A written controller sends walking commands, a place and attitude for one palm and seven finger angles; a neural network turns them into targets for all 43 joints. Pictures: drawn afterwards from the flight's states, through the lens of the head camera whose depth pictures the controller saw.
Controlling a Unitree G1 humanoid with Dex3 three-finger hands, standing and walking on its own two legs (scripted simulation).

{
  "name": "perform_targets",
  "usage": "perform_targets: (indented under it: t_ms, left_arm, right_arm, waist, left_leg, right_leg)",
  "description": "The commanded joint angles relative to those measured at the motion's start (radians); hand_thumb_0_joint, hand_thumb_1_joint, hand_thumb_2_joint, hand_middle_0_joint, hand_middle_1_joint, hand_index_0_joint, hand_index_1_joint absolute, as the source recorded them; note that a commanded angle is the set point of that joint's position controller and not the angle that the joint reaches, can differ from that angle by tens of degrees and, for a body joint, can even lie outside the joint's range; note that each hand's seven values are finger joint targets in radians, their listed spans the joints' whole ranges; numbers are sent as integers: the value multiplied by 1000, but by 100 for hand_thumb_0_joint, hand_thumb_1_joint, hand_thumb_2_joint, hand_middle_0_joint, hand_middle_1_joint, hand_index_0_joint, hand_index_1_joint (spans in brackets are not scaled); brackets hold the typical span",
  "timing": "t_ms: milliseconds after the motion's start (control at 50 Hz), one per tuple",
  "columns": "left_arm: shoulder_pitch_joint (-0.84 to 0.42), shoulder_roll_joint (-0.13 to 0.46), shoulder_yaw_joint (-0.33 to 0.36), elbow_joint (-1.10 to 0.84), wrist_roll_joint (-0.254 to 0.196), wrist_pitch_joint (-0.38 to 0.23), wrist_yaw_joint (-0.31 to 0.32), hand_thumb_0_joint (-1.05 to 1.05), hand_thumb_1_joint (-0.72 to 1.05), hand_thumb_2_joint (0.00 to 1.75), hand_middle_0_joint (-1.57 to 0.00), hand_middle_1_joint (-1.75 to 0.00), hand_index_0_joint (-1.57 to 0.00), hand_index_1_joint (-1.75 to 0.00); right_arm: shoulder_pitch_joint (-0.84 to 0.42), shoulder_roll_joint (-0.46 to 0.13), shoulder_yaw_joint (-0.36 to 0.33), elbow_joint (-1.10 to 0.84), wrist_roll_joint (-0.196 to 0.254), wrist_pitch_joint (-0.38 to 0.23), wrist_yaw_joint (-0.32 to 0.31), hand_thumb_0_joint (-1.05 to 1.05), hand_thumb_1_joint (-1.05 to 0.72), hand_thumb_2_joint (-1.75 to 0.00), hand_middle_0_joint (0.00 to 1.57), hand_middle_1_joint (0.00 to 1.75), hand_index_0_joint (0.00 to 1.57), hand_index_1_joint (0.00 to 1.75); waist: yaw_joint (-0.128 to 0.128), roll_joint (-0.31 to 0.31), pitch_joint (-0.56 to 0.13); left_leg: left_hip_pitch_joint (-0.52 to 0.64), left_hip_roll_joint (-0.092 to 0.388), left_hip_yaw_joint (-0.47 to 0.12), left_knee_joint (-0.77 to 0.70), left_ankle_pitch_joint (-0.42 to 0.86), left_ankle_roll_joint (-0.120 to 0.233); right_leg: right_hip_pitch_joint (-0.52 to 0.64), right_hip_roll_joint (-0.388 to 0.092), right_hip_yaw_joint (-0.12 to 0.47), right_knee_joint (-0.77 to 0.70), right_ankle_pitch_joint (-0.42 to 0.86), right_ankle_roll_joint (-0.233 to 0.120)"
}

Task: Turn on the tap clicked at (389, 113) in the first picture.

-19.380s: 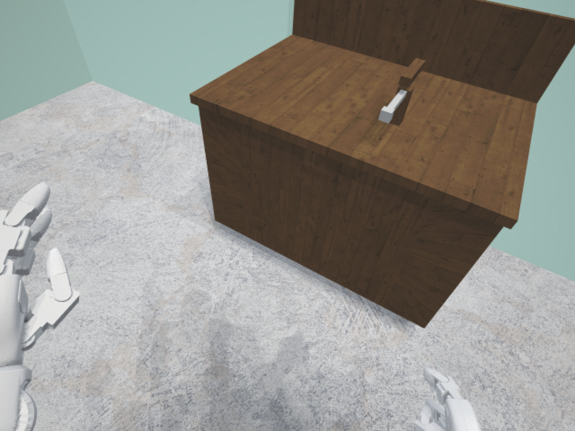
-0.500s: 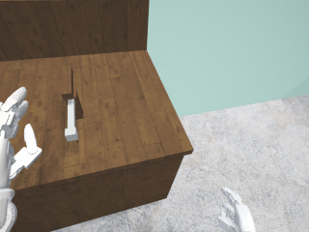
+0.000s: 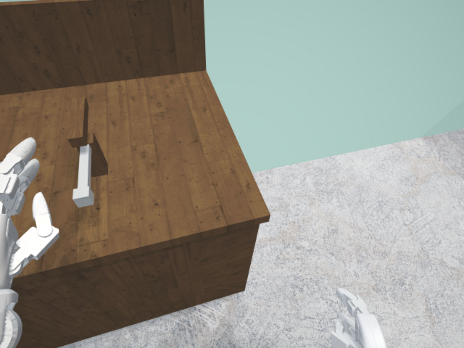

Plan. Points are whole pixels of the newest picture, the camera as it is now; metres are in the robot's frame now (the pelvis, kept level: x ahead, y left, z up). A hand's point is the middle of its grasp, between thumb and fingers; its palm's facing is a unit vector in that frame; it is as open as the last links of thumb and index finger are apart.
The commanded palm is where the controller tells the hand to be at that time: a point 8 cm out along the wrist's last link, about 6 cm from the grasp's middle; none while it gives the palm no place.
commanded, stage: come to a stop and stand still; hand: left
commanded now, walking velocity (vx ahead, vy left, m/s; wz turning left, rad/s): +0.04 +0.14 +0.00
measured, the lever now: (83, 196) +0.36 +0.32 +0.02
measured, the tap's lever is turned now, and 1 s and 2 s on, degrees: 0 0 0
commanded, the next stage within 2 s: look again from close up in 0.90 s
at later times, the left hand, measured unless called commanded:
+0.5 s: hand (33, 222) +0.23 +0.27 +0.16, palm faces +0.38 -0.85 -0.36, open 7.4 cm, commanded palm +0.17 +0.31 +0.17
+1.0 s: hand (25, 221) +0.23 +0.28 +0.16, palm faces +0.37 -0.85 -0.38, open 7.4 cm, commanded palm +0.17 +0.32 +0.17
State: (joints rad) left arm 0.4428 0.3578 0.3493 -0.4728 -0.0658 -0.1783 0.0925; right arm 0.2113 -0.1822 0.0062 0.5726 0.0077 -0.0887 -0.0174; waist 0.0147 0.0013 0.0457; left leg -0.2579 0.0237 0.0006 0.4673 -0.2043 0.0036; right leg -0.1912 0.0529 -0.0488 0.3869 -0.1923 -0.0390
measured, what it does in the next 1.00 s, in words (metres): stands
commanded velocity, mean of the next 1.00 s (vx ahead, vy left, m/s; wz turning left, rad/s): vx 0.00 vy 0.03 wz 0.00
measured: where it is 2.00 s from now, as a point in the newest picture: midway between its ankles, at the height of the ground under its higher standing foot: outside the picture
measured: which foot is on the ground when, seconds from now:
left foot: down 0.00-1.00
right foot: down 0.00-1.00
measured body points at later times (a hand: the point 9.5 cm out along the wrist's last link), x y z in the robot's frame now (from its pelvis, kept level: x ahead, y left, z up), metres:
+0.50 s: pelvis +0.02 +0.03 +0.00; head +0.03 +0.05 +0.45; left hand +0.20 +0.32 +0.18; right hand +0.20 -0.20 -0.07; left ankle +0.03 +0.11 -0.74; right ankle +0.01 -0.09 -0.74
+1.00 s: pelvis +0.01 +0.04 +0.00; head +0.03 +0.05 +0.45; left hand +0.20 +0.32 +0.18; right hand +0.18 -0.18 -0.08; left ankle +0.03 +0.11 -0.74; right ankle +0.01 -0.09 -0.74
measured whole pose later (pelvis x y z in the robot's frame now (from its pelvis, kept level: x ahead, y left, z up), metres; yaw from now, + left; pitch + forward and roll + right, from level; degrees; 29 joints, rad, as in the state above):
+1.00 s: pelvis +0.01 +0.04 +0.00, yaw +1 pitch +0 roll -1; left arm 0.46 0.37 0.34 -0.49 -0.05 -0.19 0.11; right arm 0.22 -0.18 0.01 0.60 0.01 -0.09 -0.03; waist 0.00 -0.01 0.04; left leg -0.22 -0.06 -0.02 0.41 -0.19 0.06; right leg -0.16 -0.02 -0.04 0.37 -0.20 0.02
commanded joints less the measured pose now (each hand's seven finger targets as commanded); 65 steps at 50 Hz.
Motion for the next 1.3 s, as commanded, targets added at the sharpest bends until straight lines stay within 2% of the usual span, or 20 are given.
perform_targets:
  t_ms: [0,80,160,320,400,720,900,960,980,1000,1020,1040,1060,1080,1100,1160,1200,1220,1240,1280]
  left_arm:
    - [-42,180,122,-193,-1,-54,33,0,90,90,-20,-30,-20,-30]
    - [-58,169,104,-181,1,-48,42,0,90,90,-20,-30,-20,-30]
    - [-49,172,109,-169,-4,-52,51,0,90,90,-20,-30,-20,-30]
    - [-23,171,109,-240,3,-66,52,0,90,90,-20,-30,-20,-30]
    - [-12,177,116,-230,8,-63,48,0,90,90,-20,-30,-20,-30]
    - [-117,141,67,-217,25,-71,35,0,90,90,-20,-30,-20,-30]
    - [-39,176,112,-233,21,-75,37,0,90,90,-20,-30,-20,-30]
    - [-23,158,100,-208,15,-71,36,0,90,90,-20,-30,-20,-30]
    - [-1102,956,665,-459,186,-178,31,0,90,90,-20,-30,-20,-30]
    - [-817,575,427,-3,106,-134,6,0,90,90,-20,-30,-20,-30]
    - [-566,414,311,-57,72,-130,-4,0,90,90,-20,-30,-20,-30]
    - [-434,314,237,90,55,-117,-21,0,90,90,-20,-30,-20,-30]
    - [-342,238,161,71,36,-117,-40,0,90,90,-20,-30,-20,-30]
    - [-203,190,124,12,22,-114,-48,0,90,90,-20,-30,-20,-30]
    - [-98,81,46,-9,1,-111,-61,0,90,90,-20,-30,-20,-30]
    - [13,116,37,-159,13,-92,-50,0,90,90,-20,-30,-20,-30]
    - [21,223,151,-161,19,-84,-12,0,90,90,-20,-30,-20,-30]
    - [18,224,172,-136,18,-84,-5,0,90,90,-20,-30,-20,-30]
    - [-20,243,195,-151,15,-91,-2,0,90,90,-20,-30,-20,-30]
    - [-95,266,226,-174,7,-106,2,0,90,90,-20,-30,-20,-30]
  right_arm:
    - [-115,-129,-43,-150,6,-62,-26,0,-90,-90,20,30,20,30]
    - [-114,-137,-45,-143,11,-57,-32,0,-90,-90,20,30,20,30]
    - [-111,-141,-48,-133,13,-57,-34,0,-90,-90,20,30,20,30]
    - [-117,-144,-49,-140,9,-57,-39,0,-90,-90,20,30,20,30]
    - [-110,-144,-50,-143,12,-57,-37,0,-90,-90,20,30,20,30]
    - [-89,-131,-33,-144,-2,-63,-33,0,-90,-90,20,30,20,30]
    - [-88,-135,-45,-140,6,-66,-30,0,-90,-90,20,30,20,30]
    - [-83,-137,-44,-139,6,-58,-29,0,-90,-90,20,30,20,30]
    - [11,-183,-27,-147,-46,-106,-22,0,-90,-90,20,30,20,30]
    - [-53,-95,-36,-27,18,-80,-26,0,-90,-90,20,30,20,30]
    - [-53,-122,-54,-72,-7,-71,-11,0,-90,-90,20,30,20,30]
    - [-42,-150,-65,-105,-3,-87,-3,0,-90,-90,20,30,20,30]
    - [-20,-153,-70,-116,13,-91,10,0,-90,-90,20,30,20,30]
    - [-21,-151,-72,-123,20,-87,26,0,-90,-90,20,30,20,30]
    - [-34,-137,-70,-130,33,-89,47,0,-90,-90,20,30,20,30]
    - [-70,-145,-58,-167,33,-72,59,0,-90,-90,20,30,20,30]
    - [-93,-148,-53,-163,31,-62,36,0,-90,-90,20,30,20,30]
    - [-97,-141,-47,-170,24,-57,20,0,-90,-90,20,30,20,30]
    - [-105,-137,-42,-183,21,-55,6,0,-90,-90,20,30,20,30]
    - [-115,-131,-35,-187,18,-57,-17,0,-90,-90,20,30,20,30]
  waist:
    - [3,25,-132]
    - [2,-40,-96]
    - [1,-89,-106]
    - [4,19,-195]
    - [4,50,-179]
    - [-3,125,-101]
    - [-1,95,-167]
    - [-2,67,-158]
    - [9,-35,28]
    - [-10,94,-69]
    - [10,58,-135]
    - [16,69,-201]
    - [19,96,-247]
    - [24,117,-265]
    - [26,116,-276]
    - [26,8,-206]
    - [25,-63,-174]
    - [22,-115,-163]
    - [16,-132,-132]
    - [6,-83,-105]
  left_leg:
    - [49,14,-35,3,-53,22]
    - [-2,-12,-38,92,-27,22]
    - [-15,-9,-47,90,7,20]
    - [99,69,-106,-33,328,45]
    - [80,74,-115,-57,316,36]
    - [-29,80,-185,-241,-69,-12]
    - [50,64,-146,-164,160,-33]
    - [35,61,-136,-155,150,-21]
    - [-149,73,-67,-6,156,39]
    - [26,100,-109,1,183,12]
    - [81,61,-102,-49,232,-15]
    - [104,43,-63,-22,229,-6]
    - [124,32,-60,-5,234,6]
    - [146,36,-54,-4,234,19]
    - [170,40,-54,-13,277,22]
    - [81,55,-53,-41,199,28]
    - [64,48,-37,-54,99,21]
    - [36,43,-45,-58,59,20]
    - [22,34,-51,-58,33,19]
    - [16,32,-61,-65,-4,24]
  right_leg:
    - [-16,-163,192,-164,-68,0]
    - [-33,-238,253,-184,-71,-17]
    - [6,-274,236,-126,42,-28]
    - [91,-142,72,34,240,29]
    - [104,-132,69,23,220,25]
    - [117,-78,41,-13,6,26]
    - [133,-96,32,-25,87,19]
    - [131,-103,35,-31,95,20]
    - [-45,-141,87,-65,71,26]
    - [-131,-208,58,-3,6,-26]
    - [-18,-150,50,35,84,-28]
    - [22,-139,102,24,139,-28]
    - [40,-147,126,23,169,-18]
    - [43,-153,136,22,184,-1]
    - [42,-137,107,41,194,4]
    - [58,-130,83,12,146,19]
    - [38,-134,86,-4,88,14]
    - [32,-139,80,-14,52,14]
    - [7,-138,92,-23,17,10]
    - [-22,-136,115,-31,-22,7]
